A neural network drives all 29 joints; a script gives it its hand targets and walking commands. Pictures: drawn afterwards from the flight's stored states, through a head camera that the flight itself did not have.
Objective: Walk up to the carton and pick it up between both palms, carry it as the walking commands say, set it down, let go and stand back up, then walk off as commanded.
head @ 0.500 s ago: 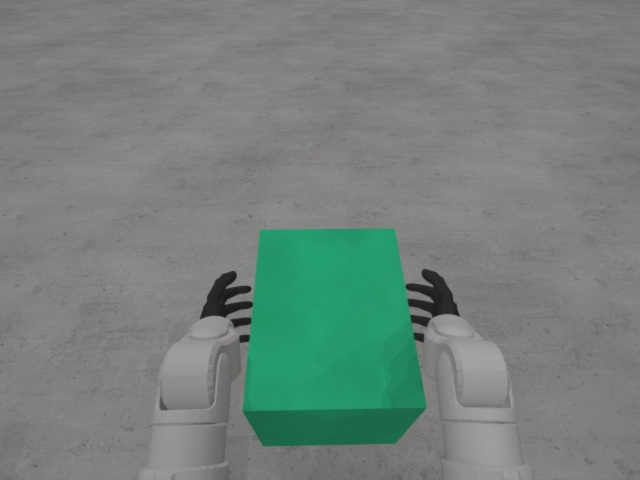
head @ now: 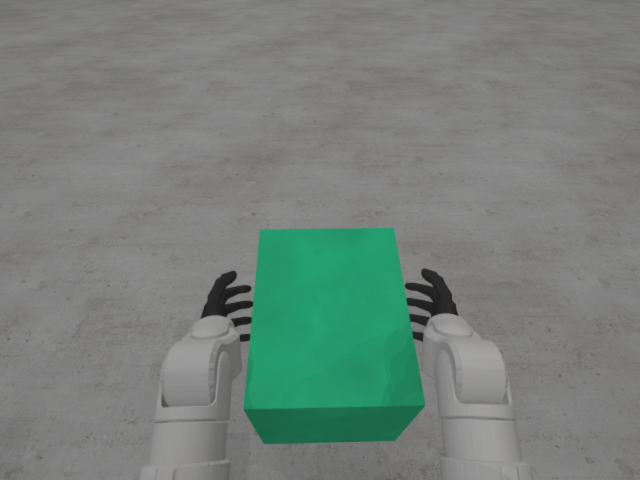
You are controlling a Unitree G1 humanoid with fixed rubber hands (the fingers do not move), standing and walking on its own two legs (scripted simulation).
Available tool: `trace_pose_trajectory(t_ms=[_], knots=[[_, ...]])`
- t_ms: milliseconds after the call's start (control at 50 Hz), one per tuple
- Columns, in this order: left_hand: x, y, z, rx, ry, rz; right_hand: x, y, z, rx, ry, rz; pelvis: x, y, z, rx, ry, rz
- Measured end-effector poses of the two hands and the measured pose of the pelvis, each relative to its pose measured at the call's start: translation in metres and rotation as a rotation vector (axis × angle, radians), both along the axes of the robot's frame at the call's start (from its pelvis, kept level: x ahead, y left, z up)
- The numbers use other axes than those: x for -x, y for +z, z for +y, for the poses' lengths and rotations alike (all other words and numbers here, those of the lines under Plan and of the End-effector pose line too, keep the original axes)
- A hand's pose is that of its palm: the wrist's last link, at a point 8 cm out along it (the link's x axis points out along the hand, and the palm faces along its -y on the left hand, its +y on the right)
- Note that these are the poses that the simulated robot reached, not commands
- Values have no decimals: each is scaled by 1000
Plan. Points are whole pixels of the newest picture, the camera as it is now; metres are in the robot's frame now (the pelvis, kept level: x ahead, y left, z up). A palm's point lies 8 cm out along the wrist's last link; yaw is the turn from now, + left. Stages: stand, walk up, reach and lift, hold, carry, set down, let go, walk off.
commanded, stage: carry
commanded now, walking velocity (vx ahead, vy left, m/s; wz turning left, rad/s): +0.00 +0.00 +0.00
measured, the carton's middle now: (328, 336) +0.33 +0.00 +0.01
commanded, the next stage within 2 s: hold in 0.08 s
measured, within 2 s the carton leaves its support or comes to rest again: neither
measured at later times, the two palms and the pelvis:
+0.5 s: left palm (198, 340) +0.29 +0.17 +0.06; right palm (421, 342) +0.29 -0.11 +0.07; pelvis +0.01 +0.04 +0.01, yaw -19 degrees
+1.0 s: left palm (201, 332) +0.31 +0.17 +0.05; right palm (418, 349) +0.28 -0.11 +0.05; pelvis -0.01 +0.06 +0.01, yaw -19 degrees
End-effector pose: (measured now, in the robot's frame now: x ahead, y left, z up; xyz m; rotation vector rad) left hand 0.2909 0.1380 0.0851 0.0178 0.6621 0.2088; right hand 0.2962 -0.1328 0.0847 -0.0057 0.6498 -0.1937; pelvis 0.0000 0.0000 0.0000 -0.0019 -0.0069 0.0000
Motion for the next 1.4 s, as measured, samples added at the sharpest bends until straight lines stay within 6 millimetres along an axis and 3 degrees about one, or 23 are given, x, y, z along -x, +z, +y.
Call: trace_pose_trajectory(t_ms=[80, 140, 200, 240, 300, 380, 480, 560, 740, 900, 1080, 1400], knots=[[0, -1, 0, 1, 2, -1, 0, -1, 0, -3, 0, -1, 1, 0, -1, 0, 2, 0], [0, -26, -3, -35, -58, 41, 1, -27, -3, 70, 41, 45, 4, 5, 0, -10, -45, -70], [14, -51, -6, -67, -138, 93, 24, -55, -10, 79, 49, 94, 2, 11, 3, -11, -138, -92], [22, -55, -5, -44, -146, 91, 39, -60, -11, 52, 47, 92, 1, 14, 6, -22, -210, -86], [20, -46, 0, -13, -135, 47, 43, -52, -8, 37, 49, 49, -1, 15, 10, -28, -303, -79], [7, -32, 10, -14, -136, 4, 28, -37, 3, 55, 61, 6, -2, 12, 19, -1, -334, -107], [-1, -27, 28, 6, -121, 5, 12, -17, 21, 96, 78, 9, -5, 13, 32, 9, -325, -154], [-7, -26, 31, 10, -148, 8, 11, -8, 25, 99, 55, 10, -8, 15, 44, 12, -331, -169], [-18, -29, 34, -8, -167, 40, 21, -11, 29, 57, 37, 21, -4, 18, 65, 16, -386, -166], [-19, -27, 34, 5, -143, 47, 16, -22, 27, 30, 40, 23, 6, 16, 66, 14, -342, -150], [-22, -45, 29, 5, -124, 75, 8, -43, 21, 21, 50, 54, 8, 13, 53, 4, -322, -101], [-33, -102, 21, -18, -141, 80, -5, -105, 14, 1, 26, 64, 8, 4, 39, -16, -312, 108]])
